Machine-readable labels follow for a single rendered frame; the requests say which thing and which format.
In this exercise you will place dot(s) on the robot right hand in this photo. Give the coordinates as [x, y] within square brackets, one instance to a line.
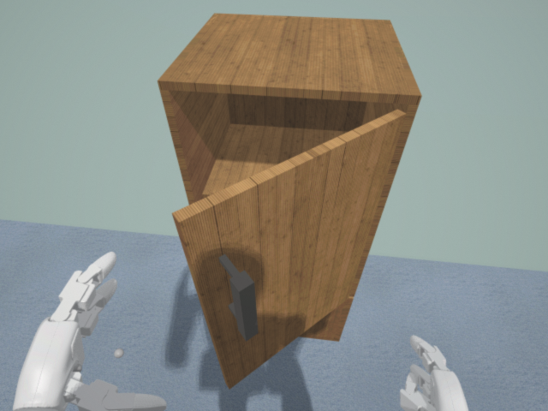
[442, 390]

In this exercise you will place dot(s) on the robot left hand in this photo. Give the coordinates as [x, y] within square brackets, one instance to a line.
[47, 379]

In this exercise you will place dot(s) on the cupboard door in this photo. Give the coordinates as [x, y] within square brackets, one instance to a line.
[298, 229]

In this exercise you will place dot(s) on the handle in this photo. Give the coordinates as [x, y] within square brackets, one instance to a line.
[243, 306]

